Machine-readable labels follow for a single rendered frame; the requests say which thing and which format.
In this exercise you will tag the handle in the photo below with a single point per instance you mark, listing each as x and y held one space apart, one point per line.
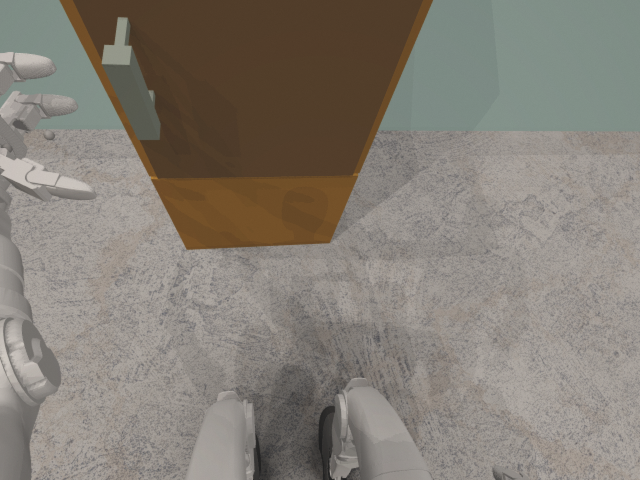
123 71

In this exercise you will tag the robot right thigh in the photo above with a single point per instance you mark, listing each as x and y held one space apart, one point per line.
385 448

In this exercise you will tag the robot left upper arm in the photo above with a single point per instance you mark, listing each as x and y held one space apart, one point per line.
29 372

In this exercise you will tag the robot left forearm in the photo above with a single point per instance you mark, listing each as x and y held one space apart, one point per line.
12 301

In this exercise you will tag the right robot shin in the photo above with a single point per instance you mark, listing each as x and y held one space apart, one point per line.
344 455

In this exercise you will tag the cupboard door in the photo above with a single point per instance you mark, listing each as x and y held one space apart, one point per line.
259 88

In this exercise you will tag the robot left hand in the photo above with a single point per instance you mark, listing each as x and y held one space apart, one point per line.
20 115

